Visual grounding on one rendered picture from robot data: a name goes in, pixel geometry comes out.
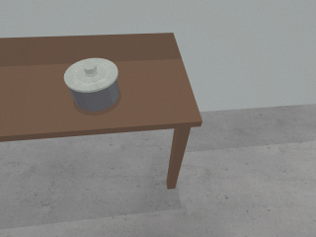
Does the table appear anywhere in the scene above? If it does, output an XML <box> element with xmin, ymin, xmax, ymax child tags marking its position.
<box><xmin>0</xmin><ymin>33</ymin><xmax>202</xmax><ymax>190</ymax></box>

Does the pot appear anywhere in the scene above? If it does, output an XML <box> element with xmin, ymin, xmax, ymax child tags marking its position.
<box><xmin>68</xmin><ymin>79</ymin><xmax>119</xmax><ymax>112</ymax></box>

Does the lid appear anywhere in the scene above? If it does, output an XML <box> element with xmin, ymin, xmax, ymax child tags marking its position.
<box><xmin>64</xmin><ymin>58</ymin><xmax>119</xmax><ymax>93</ymax></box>

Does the knob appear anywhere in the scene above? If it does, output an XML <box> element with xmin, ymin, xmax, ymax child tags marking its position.
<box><xmin>83</xmin><ymin>62</ymin><xmax>97</xmax><ymax>74</ymax></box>

